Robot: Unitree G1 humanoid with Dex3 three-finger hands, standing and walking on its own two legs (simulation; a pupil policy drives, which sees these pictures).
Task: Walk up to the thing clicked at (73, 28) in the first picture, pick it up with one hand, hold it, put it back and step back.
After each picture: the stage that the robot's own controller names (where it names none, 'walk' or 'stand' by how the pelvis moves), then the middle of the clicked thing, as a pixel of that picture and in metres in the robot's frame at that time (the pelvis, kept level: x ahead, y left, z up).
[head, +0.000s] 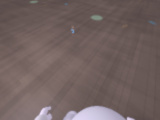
stand; (72, 30) +2.11 +0.47 -0.65
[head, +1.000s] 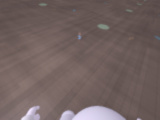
walk; (79, 37) +2.02 +0.19 -0.64
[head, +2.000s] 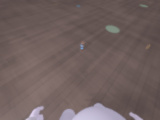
walk; (82, 46) +1.40 +0.11 -0.65
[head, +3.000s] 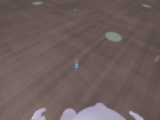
walk; (76, 64) +0.89 +0.18 -0.65
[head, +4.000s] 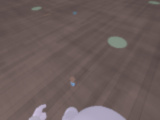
walk; (73, 82) +0.54 +0.22 -0.62
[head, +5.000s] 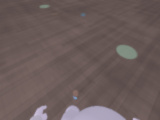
stand; (75, 95) +0.36 +0.14 -0.63
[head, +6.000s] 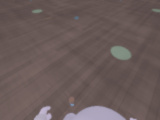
stand; (72, 102) +0.30 +0.18 -0.66
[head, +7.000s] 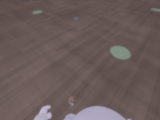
stand; (72, 101) +0.31 +0.19 -0.66
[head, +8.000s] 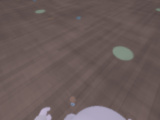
stand; (73, 101) +0.30 +0.18 -0.66
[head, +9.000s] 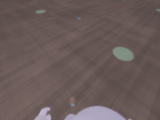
stand; (73, 102) +0.30 +0.18 -0.66
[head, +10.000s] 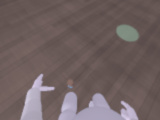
go down; (70, 84) +0.34 +0.16 -0.54
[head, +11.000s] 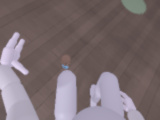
go down; (65, 63) +0.41 +0.17 -0.24
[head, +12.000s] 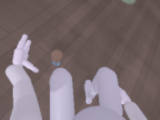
close in; (56, 59) +0.40 +0.19 -0.20
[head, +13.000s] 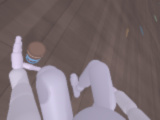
close; (34, 55) +0.40 +0.22 -0.16
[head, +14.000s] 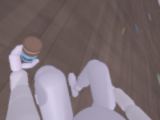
close; (29, 53) +0.41 +0.23 -0.16
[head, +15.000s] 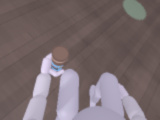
lift; (58, 63) +0.33 +0.23 -0.01
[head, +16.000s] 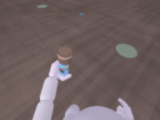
hold; (64, 66) +0.32 +0.16 +0.13
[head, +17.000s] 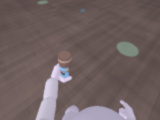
hold; (65, 69) +0.32 +0.16 +0.08
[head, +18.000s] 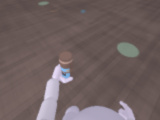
hold; (66, 69) +0.31 +0.16 +0.08
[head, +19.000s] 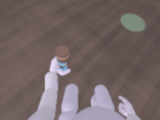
crouch; (64, 62) +0.38 +0.16 +0.02
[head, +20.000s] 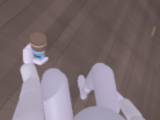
lower; (39, 51) +0.43 +0.22 -0.13
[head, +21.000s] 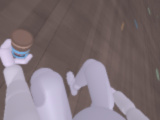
lower; (21, 49) +0.43 +0.24 -0.16
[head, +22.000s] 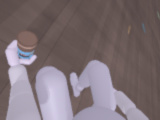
lower; (26, 50) +0.42 +0.25 -0.16
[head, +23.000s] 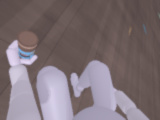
lower; (26, 50) +0.42 +0.25 -0.15
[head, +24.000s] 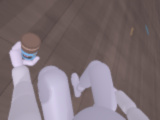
rest; (29, 51) +0.41 +0.24 -0.15
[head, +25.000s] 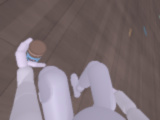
open; (34, 54) +0.40 +0.22 -0.17
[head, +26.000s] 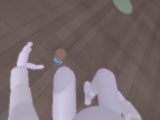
stand; (59, 58) +0.41 +0.19 -0.20
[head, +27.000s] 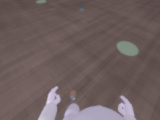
stand; (73, 96) +0.33 +0.14 -0.57
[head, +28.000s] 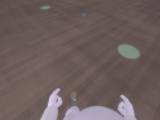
stand; (74, 97) +0.34 +0.15 -0.60
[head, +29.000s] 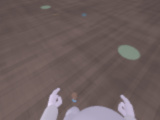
stand; (74, 98) +0.33 +0.15 -0.60
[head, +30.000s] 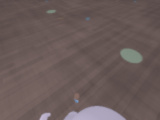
walk; (77, 98) +0.35 +0.14 -0.66
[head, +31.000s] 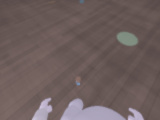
walk; (78, 81) +0.47 +0.13 -0.64
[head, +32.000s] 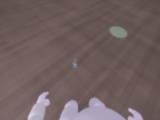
walk; (75, 64) +0.76 +0.16 -0.63
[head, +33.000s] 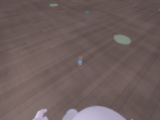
stand; (80, 61) +0.99 +0.15 -0.64
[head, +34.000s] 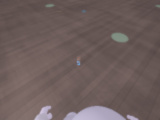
stand; (78, 62) +0.98 +0.18 -0.66
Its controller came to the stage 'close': yes
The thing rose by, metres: 0.73
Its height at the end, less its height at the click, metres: +0.00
